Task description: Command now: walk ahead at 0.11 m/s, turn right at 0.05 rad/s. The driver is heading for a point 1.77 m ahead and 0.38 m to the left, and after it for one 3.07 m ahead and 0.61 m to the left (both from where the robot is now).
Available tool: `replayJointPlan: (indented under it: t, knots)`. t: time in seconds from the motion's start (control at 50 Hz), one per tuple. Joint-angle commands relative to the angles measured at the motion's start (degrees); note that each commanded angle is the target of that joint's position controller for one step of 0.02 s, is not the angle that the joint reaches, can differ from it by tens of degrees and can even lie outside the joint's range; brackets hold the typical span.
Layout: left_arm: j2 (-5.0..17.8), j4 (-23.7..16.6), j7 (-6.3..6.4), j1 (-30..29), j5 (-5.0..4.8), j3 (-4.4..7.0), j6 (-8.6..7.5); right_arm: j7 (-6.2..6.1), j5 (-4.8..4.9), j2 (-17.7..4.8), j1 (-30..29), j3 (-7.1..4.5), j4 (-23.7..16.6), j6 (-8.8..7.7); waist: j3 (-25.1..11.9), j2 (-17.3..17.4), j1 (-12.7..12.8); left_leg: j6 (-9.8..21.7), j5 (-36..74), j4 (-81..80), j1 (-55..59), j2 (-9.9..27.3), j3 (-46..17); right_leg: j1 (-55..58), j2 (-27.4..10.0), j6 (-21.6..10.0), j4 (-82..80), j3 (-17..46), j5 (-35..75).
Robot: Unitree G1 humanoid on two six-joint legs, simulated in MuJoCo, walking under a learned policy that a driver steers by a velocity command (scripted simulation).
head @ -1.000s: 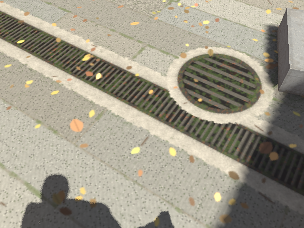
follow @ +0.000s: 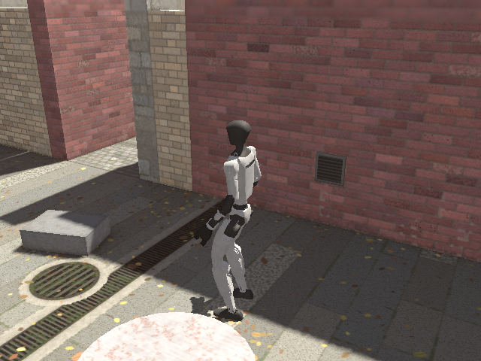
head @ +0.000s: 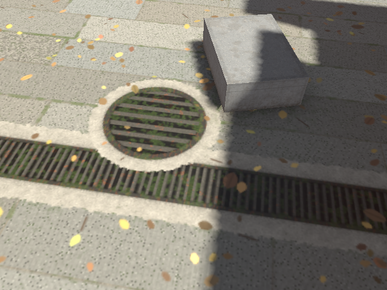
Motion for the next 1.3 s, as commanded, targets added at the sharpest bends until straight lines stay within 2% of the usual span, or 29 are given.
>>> replayJointPlan:
  t: [0.02, 0.08, 0.2, 0.24, 0.26, 0.28, 0.3, 0.34, 0.38, 0.46, 0.5, 0.56, 0.62, 0.64, 0.66, 0.68, 0.7, 0.72, 0.76, 0.86, 1.06, 1.14, 1.16, 1.18, 1.2, 1.22, 1.24, 1.26, 1.3]
  knots:
    - [7.5, -3.1, 0.67, -1.2, -0.60, 2.39, -0.01, -0.44, 0.50, -7.0, 0.7, -1.57, -2.3, -1.27, 0.0, 4.3, -0.2, 4.1, -14.5, -5.1, -3.0, 1.4, -2.4, -3.2, -2.4, -2.8, -3.5, 3.6, -18.1]
    - [6.4, -2.9, 0.46, 0.4, -1.64, 2.41, -2.02, -0.87, 1.41, -7.3, 2.1, -1.47, -2.9, -2.50, 5.0, 3.9, -0.3, 7.3, -23.8, -6.3, -6.1, 3.3, -6.6, -8.4, -3.5, -4.3, -2.1, 4.9, -24.2]
    - [4.6, -2.2, -1.15, 2.9, -2.28, 2.43, -6.21, 0.25, 2.32, -9.6, 3.3, -2.00, -3.7, -3.95, 3.7, 10.5, 1.6, 13.2, -15.7, -12.3, -1.3, 12.3, -20.4, -7.3, -1.8, -4.3, 4.9, -1.5, -8.8]
    - [7.2, 0.6, -1.37, 9.8, -2.27, 3.36, -6.62, 0.64, 2.43, -7.5, -2.0, -1.29, -6.4, -4.00, 2.6, 5.1, 4.9, 9.2, 0.9, -2.9, -7.2, 6.1, -10.6, 3.8, -4.0, -6.3, -2.8, 3.9, -5.5]
    - [12.0, 2.6, -1.42, 16.0, -2.44, 4.94, -6.64, 0.67, 2.20, -5.6, -4.8, -0.79, -8.7, -4.92, 0.4, -6.1, 6.2, 5.1, 10.6, 13.0, -15.3, -1.4, -0.1, 14.1, -9.7, -9.3, -8.0, 15.8, 0.5]
    - [15.0, 3.2, -1.74, 21.3, -2.02, 5.79, -6.42, 0.47, 1.63, -6.2, -5.5, -0.85, -9.7, -5.99, -0.9, -14.3, 8.6, 2.7, -5.2, 27.7, -30.4, -4.7, 1.2, 26.0, -19.1, -14.6, -13.2, 31.8, 10.2]
    - [12.4, 3.2, -1.71, 21.4, -1.16, 4.82, -6.44, 0.57, 2.53, -7.5, -5.0, -1.37, -9.6, -6.35, 0.5, -9.8, 7.1, 3.2, -16.1, 37.3, -39.3, -3.2, -2.3, 29.2, -23.2, -17.1, -12.7, 34.9, 14.6]
    - [8.8, 2.6, -1.47, 20.0, -0.92, 3.50, -6.20, 1.46, 3.19, -5.6, -6.2, -0.73, -9.9, -6.25, 2.0, -2.1, 5.5, 5.4, -10.9, 42.3, -46.5, 0.8, -2.9, 30.3, -22.1, -15.1, -12.5, 27.0, 16.9]
    - [6.4, 2.9, -0.99, 18.2, -1.17, 2.32, -5.14, 2.55, 2.35, -4.1, -8.1, -0.47, -10.9, -6.01, 3.1, -2.4, 4.0, 5.3, -4.4, 37.1, -44.7, 3.9, -1.4, 25.9, -19.0, -11.5, -15.5, 19.2, 19.6]
    - [8.6, 1.4, 0.79, 14.1, -1.51, 2.35, -4.17, 4.54, 1.47, -0.2, -13.7, 1.36, -13.4, -5.76, 4.3, -3.0, 3.8, 2.2, 11.4, 15.4, -26.8, 1.5, 4.0, 9.0, -12.1, -8.7, -21.4, 6.6, 17.9]
    - [11.5, 2.0, 1.08, 16.0, -1.72, 3.10, -4.78, 4.43, 1.97, -1.8, -15.5, 1.00, -14.3, -5.57, 4.3, -4.7, 4.0, 2.0, 16.8, 8.0, -18.9, -0.3, 4.1, 6.5, -13.2, -8.4, -23.9, 6.1, 15.6]
    - [12.0, 3.0, 0.80, 16.5, -2.41, 3.54, -5.06, 3.89, 2.39, -5.6, -15.4, -0.27, -14.8, -5.31, 5.0, -5.1, 2.5, 4.2, 17.7, 2.3, -16.9, -0.9, 2.4, 12.1, -16.3, -6.8, -21.5, 5.7, 22.0]
    - [12.5, 3.0, 0.69, 16.1, -1.62, 3.89, -4.06, 2.84, 2.02, -9.6, -2.3, -2.70, -11.3, -4.75, -4.6, -5.5, -4.9, 8.3, 13.8, 1.7, 0.4, -4.7, 5.3, 14.3, -14.1, -3.9, -2.6, 1.9, 47.1]
    - [11.2, 2.3, 0.90, 15.9, -0.87, 3.37, -3.88, 2.16, 1.90, -11.3, 7.1, -3.52, -9.0, -4.32, -10.3, -4.0, -9.1, 10.3, 13.3, 4.0, 15.5, -0.4, 0.9, 4.6, -12.0, -2.2, 11.0, 1.1, 40.0]
    - [3.2, 0.5, 0.66, 22.6, -0.10, 1.20, -4.50, 1.90, 0.23, -17.6, 12.9, -4.45, -7.9, -4.22, -20.1, 12.9, -5.8, 18.1, 3.7, 0.5, 35.2, 15.7, -25.0, -14.5, -2.9, 1.2, 35.9, -0.1, 4.3]
    - [4.2, 1.7, 0.05, 24.2, -1.68, 1.02, -5.86, 2.48, 0.50, -14.4, 13.7, -3.51, -7.4, -4.32, -26.2, 18.2, -5.8, 21.8, -11.1, -13.7, 36.1, 20.9, -47.6, -22.4, 0.5, 1.2, 46.4, 7.5, -17.0]
    - [9.7, 0.1, -0.24, 17.0, -3.50, 2.66, -6.37, 2.53, 1.18, -11.2, 8.4, -2.55, -7.5, -4.53, -13.6, 11.8, -5.4, 18.4, -16.5, -15.9, 27.1, 18.8, -40.8, -28.6, -3.4, 0.7, 49.9, 6.8, -13.5]
    - [10.5, -1.5, -0.19, 11.5, -3.65, 2.72, -6.62, 2.56, 1.37, -9.5, 4.5, -2.04, -7.7, -4.57, -6.8, 6.7, -4.2, 16.4, -12.7, -16.3, 17.4, 16.6, -31.5, -28.3, -6.4, 0.0, 47.5, 4.7, -8.0]
    - [9.2, -1.4, 0.36, 10.5, -2.04, 2.96, -5.87, 3.04, 0.00, -7.2, -0.7, -1.38, -7.7, -5.21, -2.4, 4.6, 0.3, 14.8, -0.7, -18.6, 3.4, 11.5, -20.1, -21.8, -10.6, 0.0, 41.1, 4.3, -1.1]
    - [7.0, -1.8, 0.98, 8.5, -1.04, 2.78, -3.70, 2.76, 0.33, -8.1, 0.1, -1.72, -4.8, -6.69, 0.3, 4.6, 2.0, 16.8, 5.4, -24.3, -2.9, 9.6, -11.6, -22.2, -12.2, 2.2, 31.9, 3.6, 6.4]
    - [4.8, -6.7, -1.32, -8.3, -0.75, 1.57, -6.05, 0.93, 0.98, -10.5, 9.1, -1.79, 0.7, -3.72, 1.5, 3.9, -4.3, 13.1, 28.2, -16.9, 6.9, 8.0, -2.1, -18.2, -6.7, 2.8, 2.5, -0.4, 23.3]
    - [8.1, -5.3, -1.80, -1.5, 0.00, 2.85, -6.47, 0.43, 1.48, -10.9, 6.2, -1.89, 1.1, -2.39, -3.6, 5.6, 0.7, 9.7, 36.8, -4.5, 12.2, 7.9, -3.5, -8.1, -3.9, -0.8, -5.3, -0.8, 19.6]
    - [11.3, -4.0, -1.36, 3.3, 0.54, 3.78, -6.79, 0.38, 0.91, -9.5, 7.5, -1.36, 1.0, -2.49, -8.1, 2.9, 2.0, 7.4, 34.7, 3.7, 9.9, 4.2, -1.7, 1.8, -6.2, -2.7, -6.1, 0.3, 35.0]
    - [15.2, -3.6, -0.87, 8.6, 1.85, 4.25, -6.63, 0.54, -0.78, -5.9, 11.3, 0.09, -0.2, -3.17, -17.4, -5.4, 1.6, 4.2, 14.3, 18.8, -3.3, 0.0, -0.1, 21.6, -17.8, -8.6, 1.2, 11.3, 59.6]
    - [12.0, -2.8, -0.82, 9.6, 1.31, 3.33, -5.69, 0.98, 0.02, -2.3, 18.7, 1.44, 2.0, -3.26, -25.1, -14.7, 0.3, 1.0, -22.3, 32.5, -14.1, -4.8, -2.0, 31.6, -27.6, -17.8, 0.8, 24.0, 63.5]
    - [8.8, -2.8, -1.16, 10.0, -0.15, 2.55, -4.74, 1.14, 1.24, -8.1, 16.5, 0.03, 2.9, -2.73, -24.7, -8.7, 2.4, 0.4, -24.6, 36.6, -15.9, -2.9, -6.4, 27.7, -25.1, -16.9, -2.0, 24.3, 50.6]
    - [8.2, -3.1, -1.13, 5.8, -0.72, 2.28, -4.23, 0.95, 2.15, -9.4, 11.1, -0.56, 1.6, -1.94, -17.3, -5.6, 2.0, -0.1, -21.8, 37.5, -19.4, -1.2, -5.0, 21.2, -22.7, -14.5, -4.9, 20.3, 39.8]
    - [7.3, -3.5, -1.00, 1.6, -0.56, 1.82, -3.94, 0.36, 1.84, -8.6, 7.7, -0.59, 1.1, -0.96, -12.4, -2.7, 1.0, -0.7, -18.5, 35.3, -19.7, 0.6, -4.0, 14.1, -20.7, -12.8, -7.6, 17.8, 31.5]
    - [7.1, -3.6, -0.84, -4.6, 0.41, 1.70, -3.48, -0.64, 1.06, -6.9, 7.0, -0.61, 1.0, 1.17, -7.1, -4.9, -2.3, -1.6, -13.1, 26.4, -11.8, 2.6, -3.0, -0.5, -17.0, -10.4, -12.7, 12.6, 20.1]
Keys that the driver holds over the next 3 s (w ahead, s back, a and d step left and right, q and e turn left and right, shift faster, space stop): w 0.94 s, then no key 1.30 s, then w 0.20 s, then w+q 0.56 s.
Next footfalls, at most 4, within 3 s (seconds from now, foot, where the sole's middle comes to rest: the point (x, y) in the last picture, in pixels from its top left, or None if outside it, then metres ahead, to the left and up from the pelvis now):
0.64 left None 0.40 0.15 -0.77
1.16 right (218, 249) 0.66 -0.07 -0.77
1.46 left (148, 263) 0.61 0.18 -0.77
2.98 left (153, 174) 1.01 0.19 -0.77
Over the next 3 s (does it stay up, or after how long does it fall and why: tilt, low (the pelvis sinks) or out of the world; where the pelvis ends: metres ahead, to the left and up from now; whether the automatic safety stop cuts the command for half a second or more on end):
stays up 0.87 0.08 -0.03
